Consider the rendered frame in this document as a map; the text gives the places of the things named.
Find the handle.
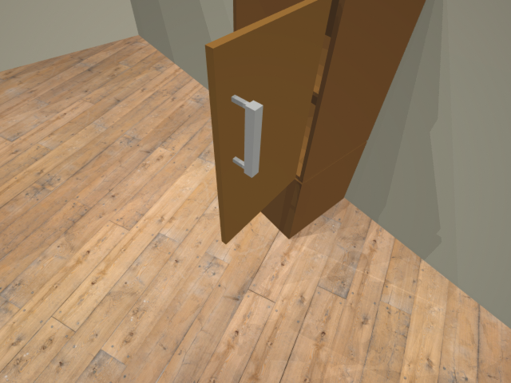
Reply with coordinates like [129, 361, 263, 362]
[232, 95, 263, 178]

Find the cupboard door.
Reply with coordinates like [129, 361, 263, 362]
[205, 0, 332, 244]

